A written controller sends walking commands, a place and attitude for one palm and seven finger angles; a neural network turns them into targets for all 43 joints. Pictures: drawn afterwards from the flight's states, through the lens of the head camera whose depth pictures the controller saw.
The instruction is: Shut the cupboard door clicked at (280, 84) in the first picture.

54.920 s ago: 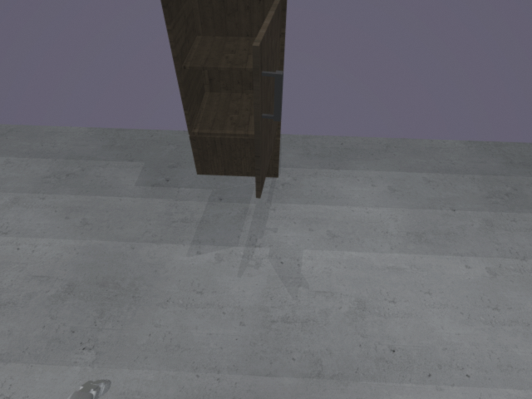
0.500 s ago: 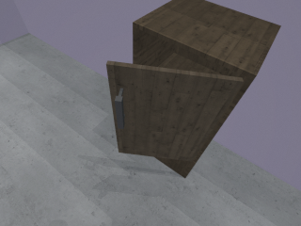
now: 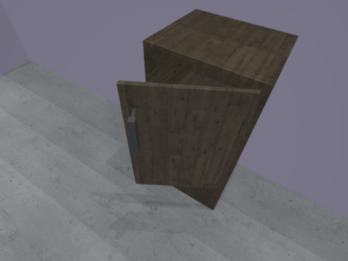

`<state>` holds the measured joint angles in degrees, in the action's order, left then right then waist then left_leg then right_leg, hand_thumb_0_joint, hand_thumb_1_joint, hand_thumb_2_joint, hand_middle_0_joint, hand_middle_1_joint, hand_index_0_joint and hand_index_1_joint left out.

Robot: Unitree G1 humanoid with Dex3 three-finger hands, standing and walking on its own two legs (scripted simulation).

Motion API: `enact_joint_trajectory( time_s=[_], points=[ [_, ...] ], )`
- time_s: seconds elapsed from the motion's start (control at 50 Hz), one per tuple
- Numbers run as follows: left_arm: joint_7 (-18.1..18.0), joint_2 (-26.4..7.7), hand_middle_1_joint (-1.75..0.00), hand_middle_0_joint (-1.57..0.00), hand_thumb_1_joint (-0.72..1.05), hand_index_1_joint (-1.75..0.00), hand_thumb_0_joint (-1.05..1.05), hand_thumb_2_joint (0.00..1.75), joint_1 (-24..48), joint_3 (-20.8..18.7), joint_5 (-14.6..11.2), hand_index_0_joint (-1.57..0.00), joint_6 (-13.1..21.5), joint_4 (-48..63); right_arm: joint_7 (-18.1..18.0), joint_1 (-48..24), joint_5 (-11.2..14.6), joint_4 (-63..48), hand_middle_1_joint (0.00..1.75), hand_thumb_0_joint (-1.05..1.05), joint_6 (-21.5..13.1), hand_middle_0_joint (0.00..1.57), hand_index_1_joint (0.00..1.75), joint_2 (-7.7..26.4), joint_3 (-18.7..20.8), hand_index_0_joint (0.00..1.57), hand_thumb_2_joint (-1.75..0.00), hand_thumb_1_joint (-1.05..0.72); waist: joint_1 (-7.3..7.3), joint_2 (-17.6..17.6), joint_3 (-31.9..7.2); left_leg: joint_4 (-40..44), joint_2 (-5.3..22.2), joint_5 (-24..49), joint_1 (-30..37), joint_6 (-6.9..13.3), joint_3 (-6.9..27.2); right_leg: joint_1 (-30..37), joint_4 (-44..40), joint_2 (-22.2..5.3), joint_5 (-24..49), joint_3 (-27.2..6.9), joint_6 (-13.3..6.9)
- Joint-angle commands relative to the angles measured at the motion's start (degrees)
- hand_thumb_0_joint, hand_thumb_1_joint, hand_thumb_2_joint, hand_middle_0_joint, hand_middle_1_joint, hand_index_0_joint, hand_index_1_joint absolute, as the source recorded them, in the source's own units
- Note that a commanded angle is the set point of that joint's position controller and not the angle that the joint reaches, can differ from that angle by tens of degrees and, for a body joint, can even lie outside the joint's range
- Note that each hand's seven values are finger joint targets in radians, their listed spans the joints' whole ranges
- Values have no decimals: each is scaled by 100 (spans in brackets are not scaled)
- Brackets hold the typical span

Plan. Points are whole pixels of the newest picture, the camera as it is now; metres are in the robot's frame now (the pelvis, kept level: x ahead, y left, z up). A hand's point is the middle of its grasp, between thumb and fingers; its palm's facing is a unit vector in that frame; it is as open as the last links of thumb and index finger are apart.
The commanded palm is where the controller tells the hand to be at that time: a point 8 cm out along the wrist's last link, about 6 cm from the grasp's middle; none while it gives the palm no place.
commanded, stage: come to a stop and stand still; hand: left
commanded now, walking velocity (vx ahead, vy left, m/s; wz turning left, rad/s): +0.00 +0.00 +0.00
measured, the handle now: (135, 131) +0.51 +0.16 -0.06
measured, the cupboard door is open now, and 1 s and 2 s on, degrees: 29 29 29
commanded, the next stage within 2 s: look again from close up in 0.22 s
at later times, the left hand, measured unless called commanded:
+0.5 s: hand out of the picture -0.02 +0.17 -0.18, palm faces +0.02 -0.98 -0.19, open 7.4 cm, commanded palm none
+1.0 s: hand out of the picture +0.01 +0.17 -0.18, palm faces +0.01 -0.98 -0.20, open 7.4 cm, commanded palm none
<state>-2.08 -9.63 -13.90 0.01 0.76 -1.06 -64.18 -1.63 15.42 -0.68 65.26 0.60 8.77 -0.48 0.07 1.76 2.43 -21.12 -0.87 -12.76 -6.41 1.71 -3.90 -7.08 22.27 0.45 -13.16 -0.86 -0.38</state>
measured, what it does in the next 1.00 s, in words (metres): stands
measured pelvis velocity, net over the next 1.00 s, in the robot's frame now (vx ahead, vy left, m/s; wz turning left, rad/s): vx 0.01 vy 0.00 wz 0.00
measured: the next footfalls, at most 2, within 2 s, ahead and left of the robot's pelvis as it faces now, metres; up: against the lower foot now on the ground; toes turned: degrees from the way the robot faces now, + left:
none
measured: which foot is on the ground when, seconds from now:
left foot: down 0.00-1.00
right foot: down 0.00-1.00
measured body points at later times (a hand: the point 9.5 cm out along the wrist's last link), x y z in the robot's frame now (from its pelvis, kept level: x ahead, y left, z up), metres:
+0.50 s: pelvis -0.01 +0.01 -0.01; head +0.00 +0.00 +0.44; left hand -0.02 +0.22 -0.16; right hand -0.01 -0.20 -0.17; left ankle -0.01 +0.10 -0.75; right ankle -0.01 -0.11 -0.74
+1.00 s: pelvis +0.01 +0.00 -0.01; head +0.03 +0.00 +0.44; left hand +0.01 +0.22 -0.16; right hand +0.02 -0.23 -0.17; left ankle -0.01 +0.10 -0.75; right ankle -0.01 -0.11 -0.75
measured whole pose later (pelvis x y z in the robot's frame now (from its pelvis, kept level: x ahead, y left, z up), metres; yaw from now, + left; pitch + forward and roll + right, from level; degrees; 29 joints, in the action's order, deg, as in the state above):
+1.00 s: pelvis +0.01 +0.00 -0.01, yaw +0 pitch -1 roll +1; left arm -1.9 -9.0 -15.8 1.0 1.0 0.7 -62.8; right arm -1.5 15.8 -1.0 62.9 -1.6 9.4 -1.0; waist 0.2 0.4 2.2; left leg -25.7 -1.2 -15.6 -9.6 1.8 -4.1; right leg -11.0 28.3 0.0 -16.8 -1.0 -0.5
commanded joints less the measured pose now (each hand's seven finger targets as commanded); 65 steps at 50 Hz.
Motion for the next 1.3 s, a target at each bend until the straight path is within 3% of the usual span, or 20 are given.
enact_joint_trajectory(
  time_s=[0.0, 0.28, 0.3, 0.32, 0.34, 0.4, 0.44, 0.5, 0.56, 0.76, 0.9, 0.96, 1.02, 1.1, 1.16, 1.18, 1.22, 1.24, 1.26, 1.28],
  points=[
    [11, -436, -30, -20, 90, -30, 0, 90, -331, -76, -22, -20, 80, 112, -45, 286, 14, -131, 30, 0, -76, 20, 30, 540, 105, 20, -90, -90, 0, -335, 417, 607, 582, -78, -377, -58, 673, -334, -532, -528, 212, -523, -129],
    [-20, -201, -30, -20, 90, -30, 0, 90, -621, -68, -23, -20, 135, -33, -89, 639, 32, -37, 30, 0, -130, 20, 30, 382, 125, 20, -90, -90, -32, -82, 201, 448, 630, 329, -194, -25, 654, -368, -447, -515, 484, -489, -136],
    [-237, -429, -30, -20, 90, -30, 0, 90, -917, 21, 74, -20, 394, -93, 13, -56, 65, -443, 30, 0, -316, 20, 30, 571, 64, 20, -90, -90, 180, -584, 19, -825, 741, 1428, -532, -171, 392, -288, -122, -909, 2554, -492, -126],
    [-190, -691, -30, -20, 90, -30, 0, 90, -852, -54, -9, -20, 426, 131, 30, 300, 27, -592, 30, 0, -260, 20, 30, 296, 79, 20, -90, -90, -96, -520, -423, -570, 431, -17, -426, -162, 526, -200, -56, -987, 1542, -789, -268],
    [-130, -584, -30, -20, 90, -30, 0, 90, -650, -32, -9, -20, 400, 177, 16, 427, 9, -538, 30, 0, -281, 20, 30, 313, 101, 20, -90, -90, -124, -767, -225, -290, 480, 16, -494, -99, 590, -431, 72, -832, 671, -654, -332],
    [-75, -363, -30, -20, 90, -30, 0, 90, -681, 22, 7, -20, 376, 206, 15, 588, 0, -607, 30, 0, -306, 20, 30, 377, 78, 20, -90, -90, -99, -548, -246, -279, 652, 502, -548, 19, 762, -523, 205, -556, 250, -428, -289],
    [-64, -296, -30, -20, 90, -30, 0, 90, -667, 49, 7, -20, 337, 219, 2, 585, 10, -661, 30, 0, -292, 20, 30, 439, 86, 20, -90, -90, -87, -142, -7, -192, 670, 335, -676, 63, 818, -642, 212, -500, 84, -398, -256],
    [-42, -298, -30, -20, 90, -30, 0, 90, -634, 57, 19, -20, 291, 271, 20, 523, 0, -688, 30, 0, -271, 20, 30, 503, 82, 20, -90, -90, -51, -42, 460, 85, 648, -209, -982, 89, 920, -855, 201, -445, -255, -404, -238],
    [-30, -349, -30, -20, 90, -30, 0, 90, -623, 48, 28, -20, 284, 314, 31, 530, -6, -687, 30, 0, -278, 20, 30, 561, 85, 20, -90, -90, -50, 7, 578, 200, 625, -276, -996, 101, 911, -921, 190, -452, -249, -413, -229],
    [-11, -504, -30, -20, 90, -30, 0, 90, -578, -8, 4, -20, 276, 389, -5, 404, 1, -599, 30, 0, -334, 20, 30, 648, 75, 20, -90, -90, 1, -70, 20, 79, 644, 632, -466, 105, 690, -546, 203, -523, 525, -441, -192],
    [-9, -566, -30, -20, 90, -30, 0, 90, -524, -15, -6, -20, 279, 339, -21, 306, 10, -468, 30, 0, -320, 20, 30, 648, 81, 20, -90, -90, 0, -136, -16, 1, 632, 849, -345, 62, 639, -459, 154, -581, 898, -481, -200],
    [20, -473, -30, -20, 90, -30, 0, 90, -614, -34, 26, -20, 228, 277, -11, 380, -22, -410, 30, 0, -274, 20, 30, 609, 100, 20, -90, -90, -10, -106, 15, -13, 696, -61, -354, 121, 643, -567, 274, -453, -84, -362, -234],
    [78, -424, -30, -20, 90, -30, 0, 90, -600, -66, 63, -20, 175, 317, -2, 324, -53, -446, 30, 0, -237, 20, 30, 743, 172, 20, -90, -90, -27, -532, 371, 328, 919, -1059, -559, 249, 967, -963, 553, -270, -801, -160, -249],
    [132, -380, -30, -20, 90, -30, 0, 90, -680, -119, 106, -20, 190, 389, -33, 389, -61, -529, 30, 0, -238, 20, 30, 858, 277, 20, -90, -90, -9, -634, 489, 283, 1219, -792, -529, 470, 1241, -1231, 911, -163, -636, 36, -257],
    [129, -366, -30, -20, 90, -30, 0, 90, -926, -166, 92, -20, 246, 345, -61, 344, -51, -572, 30, 0, -275, 20, 30, 714, 271, 20, -90, -90, 78, -262, 284, -342, 1010, 221, -672, 385, 840, -755, 732, -303, 182, -250, -358],
    [95, -421, -30, -20, 90, -30, 0, 90, -1090, -178, 80, -20, 291, 271, -71, 264, -39, -602, 30, 0, -292, 20, 30, 602, 237, 20, -90, -90, 137, 99, 157, -899, 700, 580, -856, 212, 435, -378, 504, -574, 1087, -637, -412],
    [2, -630, -30, -20, 90, -30, 0, 90, -1362, -198, 30, -20, 360, 119, -76, 196, -5, -641, 30, 0, -285, 20, 30, 287, 139, 20, -90, -90, 138, 822, -28, -1579, 264, -395, -1397, -112, -21, 424, 245, -1256, 3941, -1359, -600],
    [-40, -612, -30, -20, 90, -30, 0, 90, -1399, -174, 11, -20, 397, 66, -84, 105, 17, -633, 30, 0, -257, 20, 30, 234, 121, 20, -90, -90, 159, 912, -33, -1704, 252, -1240, -1559, -181, 88, 660, 309, -1381, 5491, -1342, -668],
    [-80, -619, -30, -20, 90, -30, 0, 90, -1396, -163, 24, -20, 414, 70, -97, 135, 47, -638, 30, 0, -238, 20, 30, 228, 136, 20, -90, -90, 136, 928, -134, -1746, 289, -1464, -1630, -197, 137, 888, 459, -1453, 6490, -1260, -699],
    [-111, -663, -30, -20, 90, -30, 0, 90, -1363, -159, 43, -20, 411, 104, -102, 40, 72, -638, 30, 0, -235, 20, 30, 309, 149, 20, -90, -90, 159, 723, -132, -1783, 281, -1504, -1658, -189, 168, 947, 553, -1467, 6977, -1220, -700]
  ],
)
